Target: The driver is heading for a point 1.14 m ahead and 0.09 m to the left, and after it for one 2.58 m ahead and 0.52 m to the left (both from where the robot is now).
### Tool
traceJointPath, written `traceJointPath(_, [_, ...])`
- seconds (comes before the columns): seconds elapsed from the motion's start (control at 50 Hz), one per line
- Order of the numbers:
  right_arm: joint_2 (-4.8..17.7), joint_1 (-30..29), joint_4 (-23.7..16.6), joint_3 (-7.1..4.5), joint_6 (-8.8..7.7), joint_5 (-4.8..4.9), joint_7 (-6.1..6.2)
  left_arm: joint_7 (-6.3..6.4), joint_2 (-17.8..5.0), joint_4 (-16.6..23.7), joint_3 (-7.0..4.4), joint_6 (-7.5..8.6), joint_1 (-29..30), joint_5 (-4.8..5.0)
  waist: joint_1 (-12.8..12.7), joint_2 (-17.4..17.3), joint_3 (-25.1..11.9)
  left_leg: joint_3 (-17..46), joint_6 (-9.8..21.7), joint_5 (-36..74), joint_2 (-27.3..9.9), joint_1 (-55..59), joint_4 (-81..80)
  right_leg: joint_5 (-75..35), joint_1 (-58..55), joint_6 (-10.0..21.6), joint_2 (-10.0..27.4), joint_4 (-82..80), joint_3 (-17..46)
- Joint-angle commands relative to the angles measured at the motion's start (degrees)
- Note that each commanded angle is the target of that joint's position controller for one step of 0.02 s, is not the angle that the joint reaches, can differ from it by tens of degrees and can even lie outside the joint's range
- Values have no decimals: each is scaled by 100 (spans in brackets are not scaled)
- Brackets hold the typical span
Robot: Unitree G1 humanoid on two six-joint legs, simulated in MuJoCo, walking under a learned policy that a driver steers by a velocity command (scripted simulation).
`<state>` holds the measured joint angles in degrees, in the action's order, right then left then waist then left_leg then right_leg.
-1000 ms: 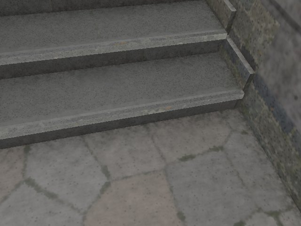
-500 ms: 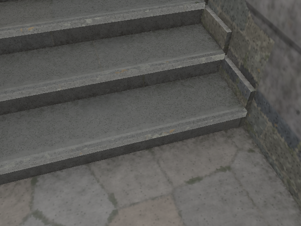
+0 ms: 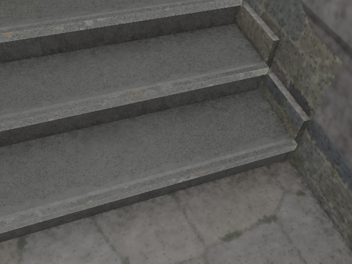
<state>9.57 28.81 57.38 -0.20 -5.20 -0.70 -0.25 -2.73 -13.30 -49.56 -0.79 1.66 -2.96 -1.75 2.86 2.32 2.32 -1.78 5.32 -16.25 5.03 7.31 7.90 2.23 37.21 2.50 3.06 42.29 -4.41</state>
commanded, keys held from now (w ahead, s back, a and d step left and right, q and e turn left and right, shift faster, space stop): w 0.22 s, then no key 0.78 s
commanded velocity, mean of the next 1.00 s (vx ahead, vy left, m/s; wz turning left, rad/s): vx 0.22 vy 0.00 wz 0.00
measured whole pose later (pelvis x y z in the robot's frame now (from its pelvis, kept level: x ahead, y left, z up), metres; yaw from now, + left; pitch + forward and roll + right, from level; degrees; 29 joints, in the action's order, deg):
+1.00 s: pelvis +0.33 +0.01 +0.00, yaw +0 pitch -2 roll +0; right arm 9.6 12.8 63.0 -0.4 -1.5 -0.4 2.2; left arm 2.5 -9.6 -66.9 0.5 1.2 -15.0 -0.6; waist 0.3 0.5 1.5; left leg -3.9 4.0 -7.5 2.5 -12.9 21.8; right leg 16.4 4.1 0.2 -0.1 22.2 -0.5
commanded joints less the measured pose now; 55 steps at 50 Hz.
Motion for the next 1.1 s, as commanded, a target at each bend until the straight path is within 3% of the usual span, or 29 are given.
traceJointPath(0.02, [890, 328, 8, -157, -71, -10, 66, 31, -254, 543, 1, 108, 839, 46, -26, -746, 540, 450, 319, 4193, -1544, -332, 34, -143, -219, 166, -264, -757, -232])
traceJointPath(0.06, [974, 126, 45, -170, -81, -15, 94, 96, -369, 473, -49, 145, 524, 46, -262, -766, 316, 369, 269, 5441, -1622, -132, 517, 127, -855, 393, -488, -993, -284])
traceJointPath(0.08, [1031, 31, 63, -184, -76, -28, 110, 142, -483, 323, -106, 172, 61, 41, -474, -817, 55, 342, 223, 6125, -1635, -29, 1073, 351, -1345, 498, -632, -1027, -268])
traceJointPath(0.1, [1089, -74, 60, -200, -48, -55, 117, 200, -626, 65, -186, 210, -713, 52, -778, -815, -383, 310, 199, 6406, -1599, 17, 1969, 494, -2066, 622, -756, -1195, -232])
traceJointPath(0.12, [1122, -171, 53, -201, -23, -23, 108, 264, -752, -205, -264, 262, -1604, 6, -1180, -736, -835, 204, 158, 5738, -1468, -526, 3120, 348, -3267, 784, -582, -1528, -43])
traceJointPath(0.14, [866, -84, -101, -126, -39, 4, 88, 345, -1213, -357, -399, 278, -2497, -133, -1382, -155, -1514, 4, 138, 3569, -1156, -1636, 4833, 1265, -4597, 1066, 719, -1553, 1368])
traceJointPath(0.16, [306, 675, -77, -57, -1, 152, 16, 310, -1461, -362, -483, 250, -2413, -183, -812, 1078, -1947, 13, -42, -1355, 0, -3823, 6960, 1809, -5816, 1984, 2150, -2188, 4386])
traceJointPath(0.18, [953, 67, -96, -206, 9, 9, 50, 236, -1118, -330, -442, 233, -1915, 74, -796, 45, -1347, 646, 118, -930, -312, -4294, 7073, 2331, -5166, 1730, 1783, -2709, 4378])
traceJointPath(0.2, [961, -435, -274, -232, -27, 14, 17, 215, -838, -253, -366, 257, -1325, 142, -566, 12, -558, 579, 135, -280, -577, -4331, 6764, 2069, -4252, 1543, 1613, -2922, 3380])
traceJointPath(0.24, [781, -659, -242, -224, 16, -68, 0, 212, -405, -335, -246, 368, -1061, 120, -243, -277, 19, 493, 49, 48, -854, -3797, 6264, 180, -3095, 1267, 1191, -3173, 2303])
traceJointPath(0.28, [508, -416, -145, -182, 156, -135, -34, 237, -194, -554, -152, 464, -1269, 114, -26, -173, -29, 390, -128, -65, -871, -3231, 5937, -1927, -2657, 1168, 1015, -3115, 1531])
traceJointPath(0.32, [447, -455, -133, -193, 217, -153, -50, 235, -314, -729, -137, 544, -1491, 126, 73, -91, -87, 240, -253, 36, -801, -3199, 5601, -3400, -2589, 1135, 865, -2990, 954])
traceJointPath(0.4, [422, -1378, -363, -135, 275, -142, -5, 294, -483, -902, -96, 516, -1586, 140, -45, 115, -95, -91, -406, 687, -740, -3300, 4213, -4002, -2694, 879, 563, -2909, 412])
traceJointPath(0.46, [414, -1761, -356, -80, 288, -35, 62, 318, -413, -1042, -39, 458, -1817, 106, -259, 316, -263, -222, -376, 1147, -604, -3039, 3448, -3992, -3010, 696, 491, -2713, 257])
traceJointPath(0.52, [490, -1910, -302, -71, 266, -36, 168, 373, -392, -1163, -15, 403, -1911, 74, -351, 354, -245, -159, -297, 1037, -560, -2873, 2988, -3761, -3304, 741, 653, -2441, 412])
traceJointPath(0.58, [510, -1558, -101, -85, 189, -69, 249, 433, -368, -1218, -8, 339, -1755, 119, -173, 194, -152, -108, -109, 1044, -498, -2287, 1908, -3446, -3441, 646, 755, -1797, 649])
traceJointPath(0.6, [587, -1282, 4, -100, 117, -101, 275, 441, -369, -1243, -6, 340, -1784, 153, -51, -12, -256, 110, -57, 2017, -675, -1696, 1305, -2910, -3303, 456, 598, -1429, 647])
traceJointPath(0.62, [942, -925, 86, -171, 40, -158, 303, 466, -330, -1165, 20, 361, -1910, 168, -75, -384, -650, 716, 60, 4441, -1418, -780, 1650, -1536, -2841, 268, 371, -959, 551])
traceJointPath(0.64, [945, -952, 127, -149, 82, -94, 292, 471, 201, -1410, 124, 261, -2795, 294, -412, -1177, -1205, 1483, 942, 6396, -2332, -261, 1945, 1343, -2526, 103, -146, -463, 333])
traceJointPath(0.66, [574, -1009, 99, -58, 136, -42, 248, 507, 4, -1525, 74, 93, -2600, 213, -210, -1082, -1223, 1881, 1266, 5852, -2619, -657, 1616, 2914, -2531, 61, -338, -252, 379])
traceJointPath(0.68, [525, -1257, 62, -26, 164, -45, 234, 507, -155, -1462, 9, 10, -2250, 137, -272, -990, -766, 1873, 1221, 4867, -2461, -1127, 1321, 3201, -2437, 40, -370, -241, 509])
traceJointPath(0.72, [545, -1658, 25, 3, 238, -56, 307, 468, -31, -1457, 17, -129, -1874, 84, -432, -825, -401, 1562, 817, 3039, -2070, -1782, 912, 2790, -2623, -52, -315, -639, 541])
traceJointPath(0.76, [642, -1948, 37, -22, 311, 14, 333, 458, 198, -1597, 91, -209, -2006, 67, -653, -761, -335, 1168, 266, 1356, -1586, -2223, 729, 1635, -3187, -144, -292, -1588, 461])
traceJointPath(0.8, [695, -1889, 79, -75, 341, 88, 289, 468, 47, -1592, 99, -217, -1779, 16, -507, -595, -205, 1105, -146, -498, -1297, -2485, 492, 1008, -3356, -194, -99, -2121, 676])
traceJointPath(0.82, [688, -1829, 116, -98, 363, 117, 268, 465, -59, -1546, 93, -201, -1632, 14, -425, -568, 68, 1070, -269, -857, -1183, -2528, 353, 1299, -3010, -174, -12, -2175, 768])
traceJointPath(0.84, [646, -1780, 168, -111, 372, 100, 255, 464, -84, -1585, 88, -172, -1588, 40, -377, -371, 279, 996, -290, -570, -1130, -2318, 395, 1381, -2684, -156, 4, -2191, 765])
traceJointPath(0.88, [519, -1585, 294, -95, 365, 44, 275, 512, -41, -1671, 82, -87, -1588, 96, -316, -179, 209, 934, -207, 240, -1120, -1903, 699, 1165, -2648, -95, 83, -2349, 810])
traceJointPath(0.94, [487, -1460, 405, -101, 318, 21, 256, 542, -51, -1679, 71, -5, -1519, 122, -266, -207, -17, 799, -129, 1121, -1080, -1542, 968, 982, -2697, -32, 178, -2453, 869])
traceJointPath(1.1, [444, -1372, 588, -82, 347, 22, 270, 554, -20, -1753, 87, -6, -1576, 118, -250, -224, 68, 738, -135, 1290, -1048, -1508, 1028, 907, -2706, -2, 228, -2525, 863])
